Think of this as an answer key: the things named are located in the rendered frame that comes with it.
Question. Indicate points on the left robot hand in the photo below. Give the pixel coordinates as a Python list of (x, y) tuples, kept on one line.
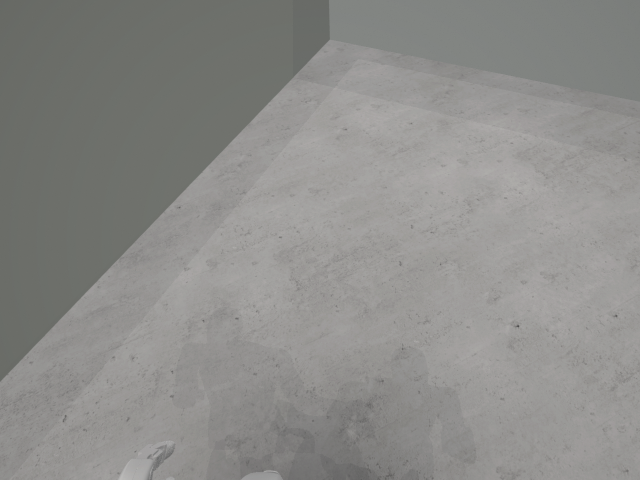
[(148, 460)]

